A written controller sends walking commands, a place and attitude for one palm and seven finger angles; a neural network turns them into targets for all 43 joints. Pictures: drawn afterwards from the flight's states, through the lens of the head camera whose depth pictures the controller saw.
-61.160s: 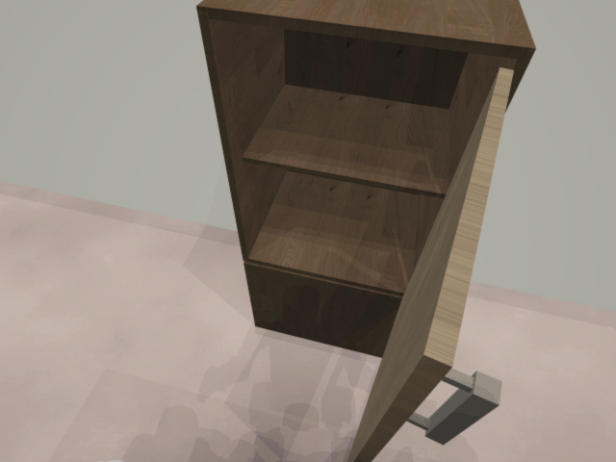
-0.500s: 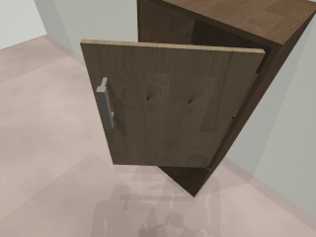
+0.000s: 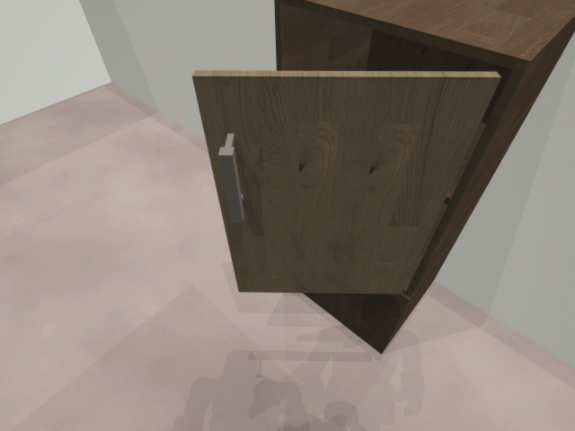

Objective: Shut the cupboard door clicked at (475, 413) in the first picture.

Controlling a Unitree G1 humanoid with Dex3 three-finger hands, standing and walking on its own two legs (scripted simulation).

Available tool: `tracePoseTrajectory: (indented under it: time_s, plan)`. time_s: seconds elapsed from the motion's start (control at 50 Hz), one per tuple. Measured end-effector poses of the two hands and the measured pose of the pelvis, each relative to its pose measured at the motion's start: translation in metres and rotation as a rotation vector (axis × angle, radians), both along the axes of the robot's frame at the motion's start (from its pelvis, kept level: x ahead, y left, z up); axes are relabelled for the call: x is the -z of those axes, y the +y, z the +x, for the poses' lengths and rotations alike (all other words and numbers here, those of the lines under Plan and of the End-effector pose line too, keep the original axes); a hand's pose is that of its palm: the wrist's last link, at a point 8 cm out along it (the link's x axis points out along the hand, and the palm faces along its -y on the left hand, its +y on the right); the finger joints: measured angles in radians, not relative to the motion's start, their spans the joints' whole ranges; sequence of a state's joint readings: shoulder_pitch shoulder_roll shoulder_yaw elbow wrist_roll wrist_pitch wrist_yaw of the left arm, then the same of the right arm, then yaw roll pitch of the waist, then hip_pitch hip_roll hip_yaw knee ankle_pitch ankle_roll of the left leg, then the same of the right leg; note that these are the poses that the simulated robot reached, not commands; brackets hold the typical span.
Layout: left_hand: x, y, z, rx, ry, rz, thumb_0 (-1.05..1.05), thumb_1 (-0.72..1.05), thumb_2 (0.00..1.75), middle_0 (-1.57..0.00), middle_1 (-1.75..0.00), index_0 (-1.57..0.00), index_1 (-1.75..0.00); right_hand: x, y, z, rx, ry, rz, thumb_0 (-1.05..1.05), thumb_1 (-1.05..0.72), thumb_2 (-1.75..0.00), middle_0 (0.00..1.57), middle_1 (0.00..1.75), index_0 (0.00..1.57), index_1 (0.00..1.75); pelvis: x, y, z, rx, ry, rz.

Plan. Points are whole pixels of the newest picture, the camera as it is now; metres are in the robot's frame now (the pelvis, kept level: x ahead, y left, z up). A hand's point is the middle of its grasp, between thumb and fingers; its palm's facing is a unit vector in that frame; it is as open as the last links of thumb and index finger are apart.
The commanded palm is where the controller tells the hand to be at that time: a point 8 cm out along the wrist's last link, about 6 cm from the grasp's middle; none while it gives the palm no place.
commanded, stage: come to a stop and stand still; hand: left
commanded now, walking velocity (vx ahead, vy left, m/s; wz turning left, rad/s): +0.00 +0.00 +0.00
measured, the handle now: (234, 179) +0.48 +0.13 +0.08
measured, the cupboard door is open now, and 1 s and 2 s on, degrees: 41 41 41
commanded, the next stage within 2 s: look again from close up in 0.24 s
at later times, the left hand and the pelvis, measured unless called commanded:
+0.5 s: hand out of the picture +0.04 +0.17 -0.17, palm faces -0.04 -0.98 -0.22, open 7.4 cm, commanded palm none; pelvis +0.02 -0.02 +0.00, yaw -1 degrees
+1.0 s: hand out of the picture +0.08 +0.15 -0.16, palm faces -0.02 -0.97 -0.25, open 7.4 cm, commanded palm +0.13 +0.19 -0.07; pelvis +0.04 -0.05 +0.01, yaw -1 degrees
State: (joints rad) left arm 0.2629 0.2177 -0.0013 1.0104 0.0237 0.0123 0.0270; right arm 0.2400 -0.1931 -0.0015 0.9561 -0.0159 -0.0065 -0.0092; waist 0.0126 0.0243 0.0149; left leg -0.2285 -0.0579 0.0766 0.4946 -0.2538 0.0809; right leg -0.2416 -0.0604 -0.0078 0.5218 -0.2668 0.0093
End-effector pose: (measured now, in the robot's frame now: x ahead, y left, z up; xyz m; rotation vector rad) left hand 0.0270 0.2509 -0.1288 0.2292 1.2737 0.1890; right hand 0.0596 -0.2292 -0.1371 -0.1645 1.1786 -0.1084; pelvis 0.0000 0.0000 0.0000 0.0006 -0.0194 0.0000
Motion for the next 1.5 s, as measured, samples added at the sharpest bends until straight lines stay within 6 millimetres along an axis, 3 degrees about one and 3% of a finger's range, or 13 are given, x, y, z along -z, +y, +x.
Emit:
tracePoseTrajectory:
  time_s: [0.16,0.36,0.72,1.0,1.04,1.14,1.2,1.28,1.38,1.44,1.5]
  plan:
    - [-0.004,0.004,-0.01,0.011,0.054,0.005,0.01,0.91,0.9,-0.2,-0.3,-0.2,-0.3,0.004,-0.004,-0.024,0.004,0.083,0.001,0.01,-0.91,-0.89,0.2,0.3,0.21,0.3,-0.003,0.001,0.0,0.007,0.014,0.009]
    - [0.002,-0.019,-0.005,0.018,0.104,-0.036,0.01,0.91,0.9,-0.2,-0.3,-0.2,-0.3,0.003,-0.021,-0.039,0.03,0.172,-0.022,0.01,-0.9,-0.89,0.2,0.3,0.2,0.3,-0.005,-0.008,0.011,0.012,0.016,0.012]
    - [0.003,-0.051,0.045,0.04,0.033,-0.049,0.01,0.91,0.9,-0.2,-0.3,-0.2,-0.3,0.003,-0.037,-0.002,0.034,0.138,-0.01,0.01,-0.9,-0.89,0.2,0.3,0.2,0.3,-0.005,-0.034,0.031,0.016,0.015,0.014]
    - [0.001,-0.058,0.049,0.022,0.032,-0.023,0.01,0.91,0.9,-0.2,-0.3,-0.2,-0.3,0.003,-0.056,0.009,0.028,0.146,-0.018,0.01,-0.9,-0.89,0.2,0.3,0.2,0.3,-0.006,-0.049,0.04,0.009,0.021,0.01]
    - [-0.015,-0.049,0.073,-0.069,-0.158,-0.013,0.02,0.9,0.9,-0.21,-0.3,-0.21,-0.3,-0.001,-0.062,0.016,0.032,0.045,-0.064,0.01,-0.9,-0.89,0.2,0.3,0.21,0.3,-0.001,-0.051,0.035,0.011,0.013,0.01]
    - [-0.106,-0.053,0.151,-0.059,-0.839,0.013,0.02,0.91,0.9,-0.23,-0.32,-0.23,-0.33,-0.011,-0.076,0.057,0.019,-0.305,-0.071,0.01,-0.9,-0.89,0.2,0.3,0.21,0.3,0.015,-0.055,0.029,-0.031,0.062,0.03]
    - [-0.131,-0.06,0.168,0.008,-1.128,-0.046,0.01,0.91,0.9,-0.26,-0.36,-0.26,-0.36,-0.016,-0.083,0.085,-0.013,-0.448,-0.065,0.01,-0.9,-0.89,0.2,0.3,0.2,0.3,0.028,-0.06,0.017,-0.022,0.127,0.032]
    - [-0.119,-0.072,0.155,0.175,-1.305,-0.143,0.01,0.91,0.9,-0.31,-0.42,-0.31,-0.42,-0.019,-0.09,0.115,-0.076,-0.601,-0.08,0.01,-0.9,-0.89,0.2,0.3,0.2,0.3,0.056,-0.068,-0.004,-0.001,0.201,0.039]
    - [-0.085,-0.064,0.116,0.133,-1.213,-0.189,0.01,0.9,0.9,-0.4,-0.51,-0.4,-0.51,-0.017,-0.087,0.134,-0.113,-0.704,-0.091,0.01,-0.9,-0.89,0.2,0.3,0.2,0.3,0.08,-0.069,-0.022,-0.01,0.22,0.025]
    - [-0.088,-0.057,0.102,0.095,-1.22,-0.146,0.02,0.9,0.9,-0.45,-0.57,-0.46,-0.57,-0.014,-0.076,0.133,-0.133,-0.714,-0.086,0.01,-0.9,-0.89,0.2,0.3,0.2,0.3,0.085,-0.068,-0.028,-0.021,0.215,0.006]
    - [-0.104,-0.056,0.105,0.124,-1.28,-0.125,0.02,0.9,0.9,-0.51,-0.63,-0.51,-0.63,-0.007,-0.062,0.124,-0.151,-0.687,-0.07,0.01,-0.9,-0.89,0.2,0.3,0.2,0.3,0.085,-0.066,-0.031,-0.029,0.209,-0.012]
